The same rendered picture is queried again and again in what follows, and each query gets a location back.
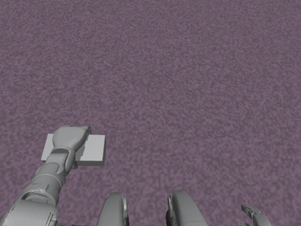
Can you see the right robot hand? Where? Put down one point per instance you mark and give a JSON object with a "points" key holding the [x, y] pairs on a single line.
{"points": [[255, 215]]}

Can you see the carton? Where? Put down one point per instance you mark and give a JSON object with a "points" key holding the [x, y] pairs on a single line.
{"points": [[92, 152]]}

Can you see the left robot arm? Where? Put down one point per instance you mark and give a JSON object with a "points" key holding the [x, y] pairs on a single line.
{"points": [[37, 203]]}

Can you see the left robot hand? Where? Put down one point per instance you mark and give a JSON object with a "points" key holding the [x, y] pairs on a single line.
{"points": [[72, 137]]}

